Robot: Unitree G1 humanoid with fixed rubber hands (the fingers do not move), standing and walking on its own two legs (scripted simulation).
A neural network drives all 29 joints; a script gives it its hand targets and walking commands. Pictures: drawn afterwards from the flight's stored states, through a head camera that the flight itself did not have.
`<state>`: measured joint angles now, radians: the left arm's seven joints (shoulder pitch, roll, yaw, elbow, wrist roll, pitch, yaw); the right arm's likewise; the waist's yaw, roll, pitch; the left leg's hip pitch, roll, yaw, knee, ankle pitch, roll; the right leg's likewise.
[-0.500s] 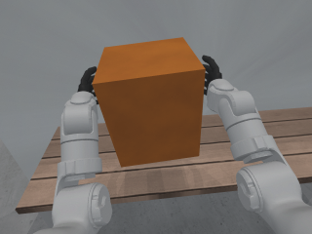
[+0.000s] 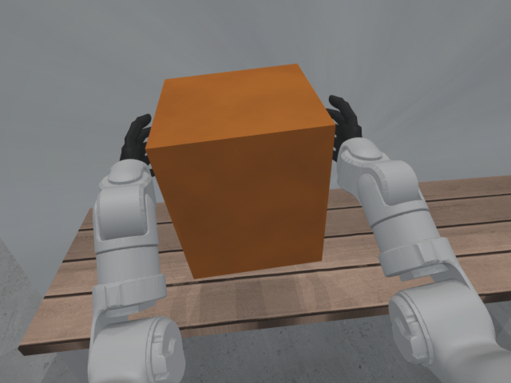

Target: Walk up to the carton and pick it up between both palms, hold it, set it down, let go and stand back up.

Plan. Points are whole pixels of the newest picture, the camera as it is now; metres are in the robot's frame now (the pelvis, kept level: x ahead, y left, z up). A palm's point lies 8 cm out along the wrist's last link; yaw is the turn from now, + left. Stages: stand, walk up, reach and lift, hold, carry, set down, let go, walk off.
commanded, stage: hold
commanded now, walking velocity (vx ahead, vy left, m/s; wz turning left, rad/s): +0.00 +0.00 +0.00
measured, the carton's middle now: (245, 172) +0.39 -0.01 +0.21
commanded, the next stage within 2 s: set down in 1.60 s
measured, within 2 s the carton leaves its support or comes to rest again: neither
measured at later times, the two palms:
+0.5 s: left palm (135, 162) +0.36 +0.15 +0.26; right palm (351, 145) +0.34 -0.15 +0.27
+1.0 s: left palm (133, 159) +0.36 +0.15 +0.26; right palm (350, 140) +0.34 -0.15 +0.28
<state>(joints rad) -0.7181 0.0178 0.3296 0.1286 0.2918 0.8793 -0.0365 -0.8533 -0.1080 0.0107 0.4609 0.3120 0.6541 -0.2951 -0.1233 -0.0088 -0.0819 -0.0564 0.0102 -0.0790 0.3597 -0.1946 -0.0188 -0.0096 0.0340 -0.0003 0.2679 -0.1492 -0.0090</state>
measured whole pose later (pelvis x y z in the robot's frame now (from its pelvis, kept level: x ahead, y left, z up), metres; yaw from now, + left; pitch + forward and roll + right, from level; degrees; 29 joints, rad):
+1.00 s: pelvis -0.01 +0.00 +0.00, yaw +0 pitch -5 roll -1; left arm -0.81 0.05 0.35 0.29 0.29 0.86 -0.04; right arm -0.93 -0.10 -0.03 0.58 0.26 0.65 -0.27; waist -0.12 -0.01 -0.12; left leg -0.09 0.00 -0.07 0.36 -0.18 -0.01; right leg -0.05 0.03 0.00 0.28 -0.14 -0.01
